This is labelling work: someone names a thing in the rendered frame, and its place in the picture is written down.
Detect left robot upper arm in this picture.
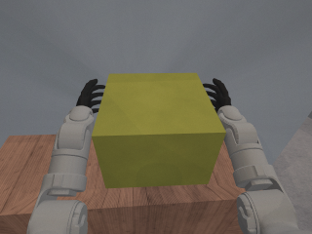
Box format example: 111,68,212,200
28,200,88,234

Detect right robot upper arm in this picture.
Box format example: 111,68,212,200
236,189,312,234

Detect robot left forearm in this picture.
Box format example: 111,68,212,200
26,105,95,234

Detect right robot hand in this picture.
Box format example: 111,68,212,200
203,78,231,113

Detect left robot hand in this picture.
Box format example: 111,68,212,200
76,79,106,113

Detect pedestal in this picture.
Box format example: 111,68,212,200
0,135,262,234

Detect robot right forearm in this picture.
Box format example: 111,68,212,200
217,105,298,227

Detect carton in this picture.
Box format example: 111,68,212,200
92,72,226,189

